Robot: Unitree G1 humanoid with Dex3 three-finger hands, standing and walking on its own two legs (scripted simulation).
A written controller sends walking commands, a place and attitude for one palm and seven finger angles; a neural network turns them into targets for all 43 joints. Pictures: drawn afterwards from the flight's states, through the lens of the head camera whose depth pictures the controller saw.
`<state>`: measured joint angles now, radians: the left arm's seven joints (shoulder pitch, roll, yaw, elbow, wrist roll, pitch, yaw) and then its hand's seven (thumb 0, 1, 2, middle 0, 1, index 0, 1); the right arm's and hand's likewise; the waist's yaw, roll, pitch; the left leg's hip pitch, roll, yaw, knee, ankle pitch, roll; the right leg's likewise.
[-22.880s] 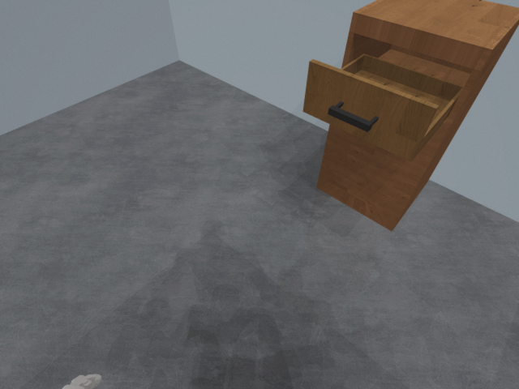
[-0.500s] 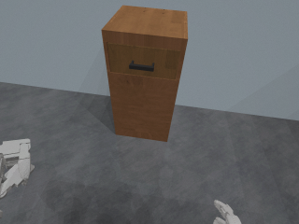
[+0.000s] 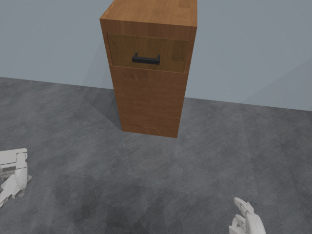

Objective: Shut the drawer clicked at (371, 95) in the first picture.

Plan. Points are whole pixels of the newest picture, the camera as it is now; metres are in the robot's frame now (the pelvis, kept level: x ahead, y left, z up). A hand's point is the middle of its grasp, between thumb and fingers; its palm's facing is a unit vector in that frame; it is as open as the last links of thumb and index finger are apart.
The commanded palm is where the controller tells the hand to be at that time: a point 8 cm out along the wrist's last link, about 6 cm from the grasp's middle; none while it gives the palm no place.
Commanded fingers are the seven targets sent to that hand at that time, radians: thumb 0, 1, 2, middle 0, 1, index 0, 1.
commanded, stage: stop stepping back and stand still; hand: left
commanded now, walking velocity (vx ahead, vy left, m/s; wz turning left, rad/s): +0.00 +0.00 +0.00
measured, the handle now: (146, 57) +0.89 +0.10 -0.05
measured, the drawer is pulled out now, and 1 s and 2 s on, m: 0.00 0.00 0.00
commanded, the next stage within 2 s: let the arm hang, fingers relaxed in 0.14 s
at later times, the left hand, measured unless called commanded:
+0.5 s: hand out of the picture +0.09 +0.22 -0.15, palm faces +0.01 -0.97 -0.26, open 3.1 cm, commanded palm none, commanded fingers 0.00 0.90 0.90 -0.84 -0.99 -0.84 -0.99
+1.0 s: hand out of the picture -0.04 +0.22 -0.17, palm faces +0.06 -0.96 -0.27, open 6.9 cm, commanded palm none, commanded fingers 0.00 0.90 0.90 -0.20 -0.30 -0.20 -0.30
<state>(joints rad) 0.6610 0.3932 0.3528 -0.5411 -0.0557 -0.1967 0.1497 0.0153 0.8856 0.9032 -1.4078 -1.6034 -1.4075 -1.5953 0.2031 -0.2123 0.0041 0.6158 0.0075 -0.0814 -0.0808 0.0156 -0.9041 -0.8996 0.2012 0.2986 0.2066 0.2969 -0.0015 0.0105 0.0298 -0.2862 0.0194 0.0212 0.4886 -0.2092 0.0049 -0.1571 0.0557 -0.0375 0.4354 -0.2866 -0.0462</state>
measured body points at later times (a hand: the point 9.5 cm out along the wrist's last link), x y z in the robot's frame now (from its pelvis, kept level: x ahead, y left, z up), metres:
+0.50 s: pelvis -0.02 +0.01 -0.01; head +0.00 +0.02 +0.44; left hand +0.09 +0.27 -0.13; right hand +0.10 -0.25 -0.13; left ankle +0.03 +0.11 -0.74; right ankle -0.04 -0.09 -0.74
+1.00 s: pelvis -0.02 +0.02 +0.00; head +0.00 +0.01 +0.45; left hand -0.04 +0.27 -0.15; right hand +0.01 -0.21 -0.16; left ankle +0.03 +0.12 -0.74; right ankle -0.03 -0.09 -0.74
